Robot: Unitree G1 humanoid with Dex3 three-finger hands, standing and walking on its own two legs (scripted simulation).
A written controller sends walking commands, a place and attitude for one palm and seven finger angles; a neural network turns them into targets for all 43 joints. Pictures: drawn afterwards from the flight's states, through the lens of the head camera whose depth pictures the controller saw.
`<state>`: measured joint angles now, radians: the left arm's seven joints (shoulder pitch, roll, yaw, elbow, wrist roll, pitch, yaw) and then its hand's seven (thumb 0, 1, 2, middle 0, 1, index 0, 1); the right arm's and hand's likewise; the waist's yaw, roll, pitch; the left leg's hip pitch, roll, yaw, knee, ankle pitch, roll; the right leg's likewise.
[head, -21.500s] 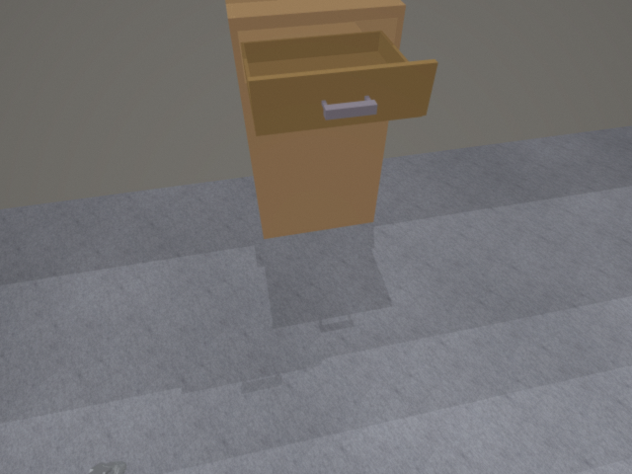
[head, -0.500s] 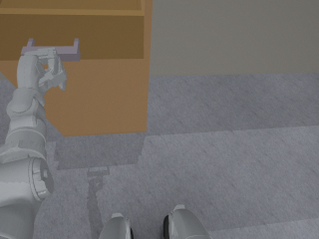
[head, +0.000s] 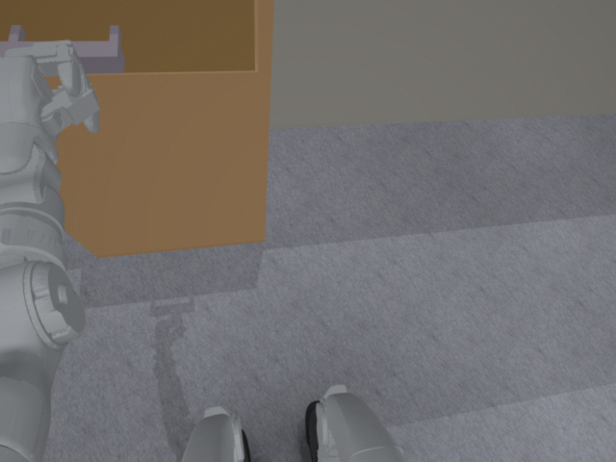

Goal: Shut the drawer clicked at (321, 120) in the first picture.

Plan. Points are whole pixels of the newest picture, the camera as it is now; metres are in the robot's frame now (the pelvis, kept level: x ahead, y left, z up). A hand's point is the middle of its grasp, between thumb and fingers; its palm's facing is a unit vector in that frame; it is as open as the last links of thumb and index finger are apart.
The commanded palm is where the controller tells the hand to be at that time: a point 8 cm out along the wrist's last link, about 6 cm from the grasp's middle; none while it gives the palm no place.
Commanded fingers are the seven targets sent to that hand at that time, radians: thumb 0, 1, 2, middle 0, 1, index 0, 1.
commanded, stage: push the drawer shut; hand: left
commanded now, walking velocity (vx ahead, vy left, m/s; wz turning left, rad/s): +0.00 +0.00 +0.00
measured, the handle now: (66, 45) +0.62 +0.22 +0.08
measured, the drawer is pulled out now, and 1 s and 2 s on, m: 0.00 0.00 0.00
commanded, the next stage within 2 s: pull the fist back off the drawer in 0.26 s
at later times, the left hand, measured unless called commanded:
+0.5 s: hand (75, 91) +0.55 +0.21 +0.08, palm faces +0.01 -1.00 -0.05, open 3.0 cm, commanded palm +0.56 +0.23 +0.08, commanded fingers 0.00 0.90 0.90 -1.40 -1.60 -1.40 -1.60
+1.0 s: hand (86, 107) +0.53 +0.19 +0.08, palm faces +0.03 -1.00 -0.02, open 3.2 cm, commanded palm +0.50 +0.23 +0.08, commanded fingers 0.00 0.90 0.90 -1.40 -1.60 -1.40 -1.60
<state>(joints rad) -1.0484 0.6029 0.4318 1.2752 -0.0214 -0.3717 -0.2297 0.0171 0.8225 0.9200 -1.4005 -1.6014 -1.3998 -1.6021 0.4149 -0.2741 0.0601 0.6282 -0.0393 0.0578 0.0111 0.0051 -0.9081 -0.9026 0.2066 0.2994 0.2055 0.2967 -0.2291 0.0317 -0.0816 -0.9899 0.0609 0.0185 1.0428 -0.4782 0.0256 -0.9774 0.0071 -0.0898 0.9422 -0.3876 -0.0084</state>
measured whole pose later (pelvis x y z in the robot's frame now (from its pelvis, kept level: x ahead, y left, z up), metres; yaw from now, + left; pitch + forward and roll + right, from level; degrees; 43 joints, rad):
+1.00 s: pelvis +0.01 +0.01 +0.01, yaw -1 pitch +23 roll -3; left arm -0.89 0.53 0.44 1.13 -0.06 -0.35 -0.22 0.02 0.88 0.90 -1.40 -1.60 -1.40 -1.60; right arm 0.45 -0.27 0.06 0.59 -0.03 0.09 0.04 0.01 -0.91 -0.90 0.21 0.30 0.21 0.30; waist -0.20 0.04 -0.10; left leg -0.92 0.06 0.05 1.00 -0.48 0.04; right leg -0.92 0.02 -0.06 0.89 -0.37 0.00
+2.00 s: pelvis +0.02 -0.01 +0.07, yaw +2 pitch -2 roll +0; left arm 0.13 0.30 0.19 -0.02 -0.07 -0.08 0.09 0.02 0.90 0.90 -1.40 -1.60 -1.40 -1.60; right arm 0.17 -0.24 0.05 0.60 0.03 -0.04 -0.07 0.01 -0.91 -0.90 0.20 0.30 0.20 0.30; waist 0.04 0.06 0.01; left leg -0.14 0.01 0.04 0.45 -0.28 0.01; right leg -0.17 -0.01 -0.06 0.45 -0.25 -0.01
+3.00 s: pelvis +0.00 +0.01 +0.07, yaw +1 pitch +1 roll +0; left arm 0.64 0.38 0.34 -0.51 -0.04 -0.18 0.10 0.01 0.89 0.90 -1.40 -1.60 -1.40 -1.60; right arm 0.18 -0.24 -0.02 0.56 0.00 0.00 -0.07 0.01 -0.91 -0.90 0.21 0.30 0.20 0.30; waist 0.00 0.03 0.03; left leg -0.22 -0.01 0.06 0.45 -0.24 0.04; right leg -0.25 -0.03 -0.04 0.43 -0.19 0.02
